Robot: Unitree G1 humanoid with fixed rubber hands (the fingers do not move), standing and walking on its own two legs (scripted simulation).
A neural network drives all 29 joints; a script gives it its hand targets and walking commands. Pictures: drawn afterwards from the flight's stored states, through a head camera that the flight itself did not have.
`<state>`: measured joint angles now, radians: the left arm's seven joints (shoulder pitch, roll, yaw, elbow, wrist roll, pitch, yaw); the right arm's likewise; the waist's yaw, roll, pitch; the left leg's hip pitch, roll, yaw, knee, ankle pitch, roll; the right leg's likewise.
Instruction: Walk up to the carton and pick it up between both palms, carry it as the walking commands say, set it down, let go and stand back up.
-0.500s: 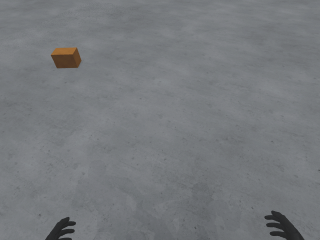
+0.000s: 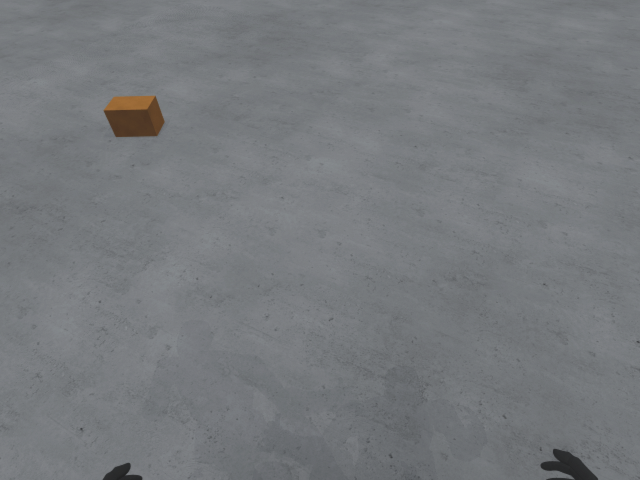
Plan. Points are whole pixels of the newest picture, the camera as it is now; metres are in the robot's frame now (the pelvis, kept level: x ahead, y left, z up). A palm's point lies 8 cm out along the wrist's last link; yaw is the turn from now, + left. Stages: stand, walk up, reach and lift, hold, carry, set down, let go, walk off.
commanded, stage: stand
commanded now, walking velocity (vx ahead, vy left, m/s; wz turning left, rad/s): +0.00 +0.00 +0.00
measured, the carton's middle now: (135, 116) +2.21 +1.10 -0.69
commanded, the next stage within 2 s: walk up in 0.62 s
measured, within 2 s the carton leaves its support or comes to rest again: neither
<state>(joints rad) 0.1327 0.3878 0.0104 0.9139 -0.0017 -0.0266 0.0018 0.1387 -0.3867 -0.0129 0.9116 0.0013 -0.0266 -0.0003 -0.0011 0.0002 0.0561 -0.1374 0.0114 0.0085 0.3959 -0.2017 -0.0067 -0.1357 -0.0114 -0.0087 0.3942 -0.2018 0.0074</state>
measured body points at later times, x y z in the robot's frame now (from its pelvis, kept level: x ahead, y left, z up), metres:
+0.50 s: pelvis +0.00 +0.00 +0.00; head +0.01 +0.00 +0.45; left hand +0.11 +0.31 -0.11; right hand +0.11 -0.31 -0.11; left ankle +0.01 +0.12 -0.74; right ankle +0.01 -0.12 -0.74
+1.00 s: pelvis +0.03 +0.02 +0.00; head +0.03 +0.03 +0.45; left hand +0.08 +0.38 -0.08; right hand +0.21 -0.27 -0.08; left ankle +0.08 +0.18 -0.69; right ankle +0.01 -0.13 -0.74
